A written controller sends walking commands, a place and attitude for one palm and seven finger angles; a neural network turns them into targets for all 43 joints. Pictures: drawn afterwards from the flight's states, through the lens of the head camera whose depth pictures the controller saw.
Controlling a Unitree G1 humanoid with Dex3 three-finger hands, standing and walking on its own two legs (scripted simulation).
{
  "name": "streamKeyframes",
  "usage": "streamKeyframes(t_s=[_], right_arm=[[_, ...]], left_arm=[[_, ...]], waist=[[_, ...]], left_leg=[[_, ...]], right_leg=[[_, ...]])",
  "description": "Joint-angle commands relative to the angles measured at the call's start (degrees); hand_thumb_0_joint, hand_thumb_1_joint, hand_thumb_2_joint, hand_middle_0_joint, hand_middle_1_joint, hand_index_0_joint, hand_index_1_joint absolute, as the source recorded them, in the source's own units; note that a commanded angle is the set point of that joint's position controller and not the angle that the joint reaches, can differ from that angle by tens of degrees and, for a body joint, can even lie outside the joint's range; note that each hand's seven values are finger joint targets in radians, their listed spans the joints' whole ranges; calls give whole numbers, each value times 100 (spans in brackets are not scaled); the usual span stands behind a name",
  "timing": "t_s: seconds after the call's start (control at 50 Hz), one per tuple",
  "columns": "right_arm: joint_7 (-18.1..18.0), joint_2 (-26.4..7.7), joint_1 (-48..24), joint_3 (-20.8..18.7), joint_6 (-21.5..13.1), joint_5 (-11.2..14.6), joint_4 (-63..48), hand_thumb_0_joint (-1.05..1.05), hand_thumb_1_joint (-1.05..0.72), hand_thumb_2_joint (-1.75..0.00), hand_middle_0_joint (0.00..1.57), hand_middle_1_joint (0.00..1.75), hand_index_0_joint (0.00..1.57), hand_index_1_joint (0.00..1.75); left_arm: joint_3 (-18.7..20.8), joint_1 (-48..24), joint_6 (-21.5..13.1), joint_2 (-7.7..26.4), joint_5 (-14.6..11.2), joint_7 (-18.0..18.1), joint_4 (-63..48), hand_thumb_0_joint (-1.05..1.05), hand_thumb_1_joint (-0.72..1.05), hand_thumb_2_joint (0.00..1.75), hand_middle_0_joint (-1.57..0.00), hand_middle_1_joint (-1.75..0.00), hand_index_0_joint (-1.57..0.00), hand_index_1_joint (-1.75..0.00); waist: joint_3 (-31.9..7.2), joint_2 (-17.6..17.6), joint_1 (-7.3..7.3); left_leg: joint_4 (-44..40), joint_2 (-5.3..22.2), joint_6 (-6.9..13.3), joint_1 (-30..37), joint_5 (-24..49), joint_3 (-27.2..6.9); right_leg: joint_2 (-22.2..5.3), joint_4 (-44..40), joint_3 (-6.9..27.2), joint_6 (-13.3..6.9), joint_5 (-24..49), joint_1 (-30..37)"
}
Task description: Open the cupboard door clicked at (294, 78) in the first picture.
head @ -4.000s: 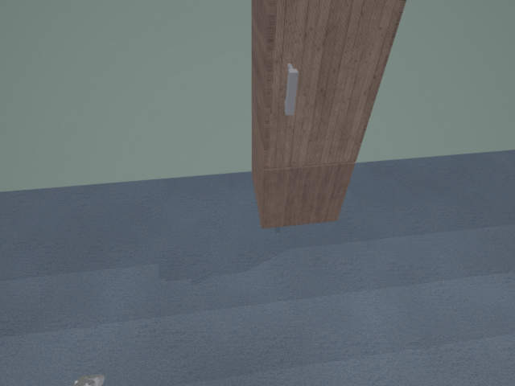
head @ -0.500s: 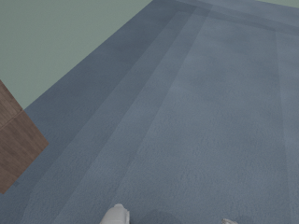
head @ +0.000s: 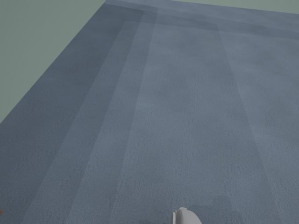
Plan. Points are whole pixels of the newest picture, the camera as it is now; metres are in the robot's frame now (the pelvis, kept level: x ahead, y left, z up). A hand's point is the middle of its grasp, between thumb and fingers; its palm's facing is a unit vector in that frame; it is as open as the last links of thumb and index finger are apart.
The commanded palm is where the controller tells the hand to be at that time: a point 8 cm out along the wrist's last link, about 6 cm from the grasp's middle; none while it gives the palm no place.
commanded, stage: walk to a spot facing it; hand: left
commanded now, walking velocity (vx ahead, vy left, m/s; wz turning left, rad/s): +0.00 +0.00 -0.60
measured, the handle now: out of the picture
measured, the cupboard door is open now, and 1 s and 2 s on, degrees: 0 0 0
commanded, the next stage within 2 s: turn to face it in 0.10 s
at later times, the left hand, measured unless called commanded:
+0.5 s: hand (116, 185) +0.27 +0.12 -0.16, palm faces -0.05 -0.98 -0.21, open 7.3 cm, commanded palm none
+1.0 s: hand (85, 210) +0.19 +0.21 -0.16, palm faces +0.26 -0.93 -0.27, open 7.4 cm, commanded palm none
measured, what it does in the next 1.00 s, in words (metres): walks ahead: right foot, then left foot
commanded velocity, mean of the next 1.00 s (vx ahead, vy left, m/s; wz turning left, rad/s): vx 0.00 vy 0.00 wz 0.40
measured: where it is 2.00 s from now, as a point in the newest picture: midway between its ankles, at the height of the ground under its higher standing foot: outside the picture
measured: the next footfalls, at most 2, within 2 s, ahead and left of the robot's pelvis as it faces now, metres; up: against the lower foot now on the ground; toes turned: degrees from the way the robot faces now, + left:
right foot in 0.18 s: +0.20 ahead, -0.12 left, +0.00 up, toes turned -14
left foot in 0.66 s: +0.20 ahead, +0.09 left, +0.00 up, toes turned +12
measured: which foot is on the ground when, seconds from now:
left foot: down 0.00-0.20, up 0.22-0.64, down 0.66-1.00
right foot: up 0.00-0.16, down 0.18-0.68, up 0.70-1.00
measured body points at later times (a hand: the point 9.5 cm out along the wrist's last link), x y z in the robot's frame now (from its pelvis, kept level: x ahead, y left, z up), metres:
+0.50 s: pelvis +0.14 -0.04 -0.01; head +0.14 -0.06 +0.44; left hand +0.27 +0.17 -0.14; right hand +0.16 -0.27 -0.17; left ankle +0.16 +0.11 -0.69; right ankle +0.16 -0.11 -0.74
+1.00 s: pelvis +0.16 -0.03 +0.00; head +0.19 -0.01 +0.45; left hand +0.18 +0.25 -0.14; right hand +0.25 -0.26 -0.15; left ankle +0.16 +0.09 -0.74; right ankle +0.17 -0.19 -0.68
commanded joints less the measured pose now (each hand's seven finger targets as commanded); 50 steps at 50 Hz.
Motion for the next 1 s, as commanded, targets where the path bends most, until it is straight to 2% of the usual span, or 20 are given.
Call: streamKeyframes(t_s=[0.0,0.08,0.12,0.14,0.16,0.18,0.2,0.22,0.26,0.32,0.42,0.52,0.58,0.62,0.64,0.66,0.68,0.72,0.8,0.98], right_arm=[[-22,-772,546,-142,-66,-36,-157,0,-90,-90,20,30,20,30],[-14,-991,452,-223,48,-34,-170,0,-90,-90,20,30,20,30],[0,-1135,218,-274,76,9,-334,0,-90,-90,20,30,20,30],[44,-1177,68,-274,83,58,-450,0,-90,-90,20,30,20,30],[97,-862,193,-219,95,156,-650,0,-90,-90,20,30,20,30],[35,-645,45,-189,113,158,-812,0,-90,-90,20,30,20,30],[-27,-658,-109,-173,175,151,-831,0,-90,-90,20,30,20,30],[18,-487,-166,-124,224,99,-776,0,-90,-90,20,30,20,30],[13,-417,-158,-86,384,10,-522,0,-90,-90,20,30,20,30],[34,-172,579,-4,568,-12,-200,0,-90,-90,20,30,20,30],[102,-375,-109,-48,626,12,-467,0,-90,-90,20,30,20,30],[190,-463,-901,-92,574,21,-810,0,-90,-90,20,30,20,30],[222,-491,-839,-121,551,21,-885,0,-90,-90,20,30,20,30],[234,-648,-508,-168,522,-5,-839,0,-90,-90,20,30,20,30],[230,-1017,-272,-252,475,-34,-824,0,-90,-90,20,30,20,30],[194,-1490,-104,-346,443,-55,-882,0,-90,-90,20,30,20,30],[165,-1583,50,-367,475,-55,-816,0,-90,-90,20,30,20,30],[58,-1354,-266,-322,413,-52,-827,0,-90,-90,20,30,20,30],[51,-1367,-798,-298,356,-10,-1034,0,-90,-90,20,30,20,30],[140,-1596,-881,-439,501,-37,-1058,0,-90,-90,20,30,20,30]], left_arm=[[-82,-826,-134,-62,-9,-66,-622,0,90,90,-20,-30,-20,-30],[-91,-596,-213,20,-13,-31,-631,0,90,90,-20,-30,-20,-30],[-32,167,-313,221,24,-9,-460,0,90,90,-20,-30,-20,-30],[46,883,-418,500,35,10,-269,0,90,90,-20,-30,-20,-30],[174,1448,-494,1188,24,79,-157,0,90,90,-20,-30,-20,-30],[213,1591,-476,1531,-148,186,-112,0,90,90,-20,-30,-20,-30],[159,1265,-424,1332,-170,284,-208,0,90,90,-20,-30,-20,-30],[60,797,-439,1055,-145,316,-335,0,90,90,-20,-30,-20,-30],[-123,94,-445,625,-138,355,-409,0,90,90,-20,-30,-20,-30],[-285,-439,-510,367,-72,353,-398,0,90,90,-20,-30,-20,-30],[-226,-263,-391,409,-69,322,-373,0,90,90,-20,-30,-20,-30],[-88,-55,-317,665,-9,362,-396,0,90,90,-20,-30,-20,-30],[-37,-42,-284,777,-13,368,-402,0,90,90,-20,-30,-20,-30],[-15,-22,-242,749,-79,350,-463,0,90,90,-20,-30,-20,-30],[-21,41,-203,576,-124,328,-538,0,90,90,-20,-30,-20,-30],[-96,-62,-186,263,-155,312,-785,0,90,90,-20,-30,-20,-30],[-133,-488,-155,448,-83,320,-969,0,90,90,-20,-30,-20,-30],[-50,-608,-148,381,-55,299,-863,0,90,90,-20,-30,-20,-30],[-47,-296,-146,440,-111,235,-692,0,90,90,-20,-30,-20,-30],[-86,-518,-106,477,-153,276,-888,0,90,90,-20,-30,-20,-30]], waist=[[750,681,-236],[357,988,-103],[-160,1075,296],[-679,816,698],[-1526,-516,842],[-1915,-1025,720],[-1769,-251,625],[-1333,-312,462],[-601,224,60],[-292,28,-449],[18,-578,-131],[79,-563,171],[-50,-420,122],[-311,38,-53],[-455,1087,-157],[-374,2412,-243],[-352,1704,-373],[-400,1382,-252],[-637,772,-64],[-451,1230,-195]], left_leg=[[-476,1784,308,256,3882,-644],[558,1823,312,559,5616,-224],[1786,1723,124,301,5915,-61],[3066,1653,-121,-397,5082,-99],[4838,858,-490,-2233,866,-145],[6520,160,-676,-3235,-1896,-868],[6410,431,-516,-3129,-1468,-1756],[6201,540,-517,-3140,-1006,-1876],[5775,651,-502,-2602,-500,-1912],[4567,566,-504,-1943,-82,-1958],[3789,426,-567,-2258,-158,-1740],[2751,408,-565,-2425,-641,-1554],[1959,325,-516,-2045,-349,-1393],[946,306,-428,-1252,663,-1396],[323,957,-81,-737,1853,-2483],[-162,2213,700,-296,3969,-4111],[-171,2456,1066,-473,3994,-4093],[-23,1911,936,-350,3909,-3801],[75,1316,663,-287,3822,-3005],[48,1102,712,-705,2870,-3619]], right_leg=[[11,-1218,-343,-57,-351,-454],[513,-2169,-800,-311,-831,501],[758,-2693,-890,-451,-565,1735],[565,-3374,-631,-576,223,3103],[-975,-3273,1469,-1256,2867,5061],[-2092,-3382,3079,-1989,5322,5325],[-2017,-3581,2274,-2114,4679,4877],[-1690,-3833,2016,-1800,3814,4161],[-1316,-4234,1310,-1382,2867,2551],[-800,-4498,167,-981,1842,1562],[-1001,-4743,99,-1076,600,1855],[-1416,-4307,80,-1200,1023,2546],[-1489,-3862,-124,-1038,1168,2680],[-1290,-3100,-508,-651,744,2427],[-804,-2163,-794,-279,-271,1753],[-61,-978,-850,160,-2799,538],[2,-66,-255,126,-3071,518],[-43,497,151,143,-2383,76],[29,236,224,267,-1680,426],[295,-1648,166,319,-1958,1257]])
